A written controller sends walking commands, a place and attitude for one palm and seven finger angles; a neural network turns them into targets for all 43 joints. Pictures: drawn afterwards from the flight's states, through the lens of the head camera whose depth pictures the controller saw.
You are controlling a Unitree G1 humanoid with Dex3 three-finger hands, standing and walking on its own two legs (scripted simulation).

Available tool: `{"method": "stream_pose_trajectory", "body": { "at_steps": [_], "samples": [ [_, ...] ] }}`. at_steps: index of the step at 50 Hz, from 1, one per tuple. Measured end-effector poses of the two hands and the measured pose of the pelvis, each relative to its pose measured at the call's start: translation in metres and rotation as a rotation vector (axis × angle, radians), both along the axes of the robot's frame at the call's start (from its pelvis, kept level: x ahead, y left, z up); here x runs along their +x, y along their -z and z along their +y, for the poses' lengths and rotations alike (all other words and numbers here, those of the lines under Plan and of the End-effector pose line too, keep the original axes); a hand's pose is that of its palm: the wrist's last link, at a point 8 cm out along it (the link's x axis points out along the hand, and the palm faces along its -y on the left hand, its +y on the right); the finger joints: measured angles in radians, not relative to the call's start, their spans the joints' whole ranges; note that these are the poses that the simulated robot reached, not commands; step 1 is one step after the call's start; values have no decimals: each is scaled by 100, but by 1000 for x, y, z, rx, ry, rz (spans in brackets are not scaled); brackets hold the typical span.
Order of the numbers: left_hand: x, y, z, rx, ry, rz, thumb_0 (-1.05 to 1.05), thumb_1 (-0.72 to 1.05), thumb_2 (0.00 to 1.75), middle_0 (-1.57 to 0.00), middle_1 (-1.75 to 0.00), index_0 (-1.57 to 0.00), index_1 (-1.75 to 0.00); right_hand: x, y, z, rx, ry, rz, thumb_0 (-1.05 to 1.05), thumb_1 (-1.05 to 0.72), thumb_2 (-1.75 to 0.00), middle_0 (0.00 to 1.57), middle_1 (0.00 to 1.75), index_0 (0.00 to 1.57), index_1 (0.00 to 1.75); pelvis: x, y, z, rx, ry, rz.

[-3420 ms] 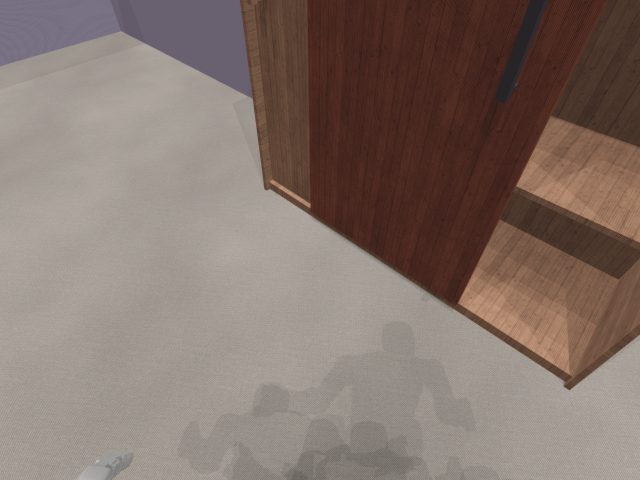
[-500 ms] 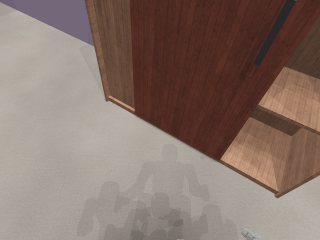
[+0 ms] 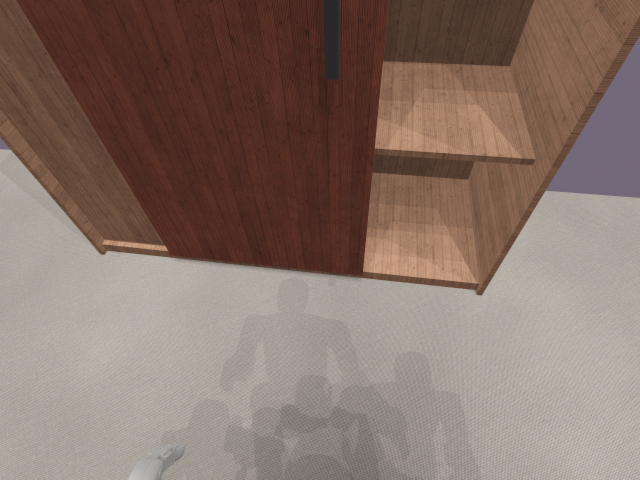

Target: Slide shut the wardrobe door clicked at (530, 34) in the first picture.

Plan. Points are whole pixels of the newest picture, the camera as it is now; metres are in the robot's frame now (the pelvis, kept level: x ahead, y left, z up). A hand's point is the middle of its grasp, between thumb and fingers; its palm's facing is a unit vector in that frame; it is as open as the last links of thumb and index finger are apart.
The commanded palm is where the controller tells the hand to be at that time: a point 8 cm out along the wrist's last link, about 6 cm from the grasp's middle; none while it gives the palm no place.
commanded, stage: turn to face it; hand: left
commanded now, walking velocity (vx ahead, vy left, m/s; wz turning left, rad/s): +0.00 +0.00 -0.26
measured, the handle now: (333, 8) +0.80 -0.02 +0.19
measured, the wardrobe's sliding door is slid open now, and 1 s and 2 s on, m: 0.40 0.40 0.40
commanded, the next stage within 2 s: take the last steps up to it in 0.10 s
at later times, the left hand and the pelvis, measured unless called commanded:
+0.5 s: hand out of the picture +0.07 +0.22 -0.17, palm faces -0.07 -0.99 -0.15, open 7.4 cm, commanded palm none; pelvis +0.03 +0.03 +0.01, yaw -7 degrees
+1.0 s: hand (276, 368) +0.30 +0.09 -0.16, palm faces -0.19 -0.96 -0.21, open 7.3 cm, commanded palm none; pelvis +0.17 -0.07 +0.00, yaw -10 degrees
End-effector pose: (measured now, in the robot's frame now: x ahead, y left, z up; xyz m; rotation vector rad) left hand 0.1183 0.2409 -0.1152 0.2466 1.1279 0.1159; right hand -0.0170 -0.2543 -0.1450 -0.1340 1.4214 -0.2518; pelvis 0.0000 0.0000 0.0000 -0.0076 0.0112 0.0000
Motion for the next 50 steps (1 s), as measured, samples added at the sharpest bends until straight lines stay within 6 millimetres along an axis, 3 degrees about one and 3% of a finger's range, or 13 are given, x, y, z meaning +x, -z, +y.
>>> {"method": "stream_pose_trajectory", "body": {
  "at_steps": [4, 10, 15, 20, 24, 29, 36, 39, 42, 47, 50],
  "samples": [
    [6, -10, -16, 2, 11, -25, 1, 90, 90, -20, -30, -21, -30, 3, -4, -8, 2, 18, -5, 0, -91, -90, 20, 30, 20, 30, 1, -8, -7, 12, 20, -8],
    [-7, -8, -23, -19, 25, 16, 1, 90, 90, -20, -30, -21, -30, 27, -13, -6, -1, 31, -101, 0, -91, -90, 20, 30, 20, 30, 1, -13, -6, 15, 58, -13],
    [-28, 5, -11, -48, 8, 69, 1, 90, 90, -21, -30, -21, -30, 48, -22, 7, -17, 13, -162, 0, -91, -90, 20, 30, 20, 30, 3, -12, 5, -2, 80, -17],
    [-48, 29, 14, -86, -28, 134, 1, 90, 90, -20, -30, -21, -30, 62, -28, 28, -56, -10, -222, 0, -91, -90, 20, 30, 20, 30, 14, -3, 24, -23, 98, -18],
    [-51, 29, 28, -92, -7, 212, 1, 90, 90, -20, -30, -20, -30, 47, -38, 45, -66, 26, -204, 0, -91, -90, 20, 30, 20, 30, 27, -11, 33, -30, 128, -21],
    [-35, 19, 33, -91, 4, 231, 1, 91, 90, -20, -30, -20, -30, 14, -44, 66, -38, 86, -79, 0, -90, -90, 20, 30, 20, 30, 47, -23, 34, -32, 140, -14],
    [2, 18, 13, -75, 52, 284, 1, 91, 90, -20, -30, -20, -30, -21, -37, 90, 42, 202, 83, 0, -90, -90, 20, 30, 20, 30, 81, -21, 20, -6, 178, -10],
    [33, 20, -9, -75, 92, 285, 1, 91, 90, -20, -30, -20, -30, -30, -34, 96, 85, 247, 147, 0, -90, -90, 20, 30, 20, 30, 97, -17, 7, 6, 189, -7],
    [77, 20, -31, -51, 133, 253, 1, 93, 90, -20, -30, -20, -30, -33, -30, 96, 132, 287, 210, 0, -90, -90, 20, 30, 20, 30, 114, -12, -10, 18, 195, -1],
    [160, 21, -81, -31, 185, 114, 1, 93, 90, -20, -30, -20, -30, -22, -13, 72, 207, 318, 305, 0, -90, -90, 20, 30, 20, 30, 151, 5, -50, 24, 194, 5],
    [186, 14, -106, -38, 158, 25, 1, 92, 90, -20, -30, -20, -30, 11, -5, 38, 212, 285, 292, 0, -90, -90, 21, 30, 20, 30, 168, 4, -71, 26, 174, -9]
  ]
}}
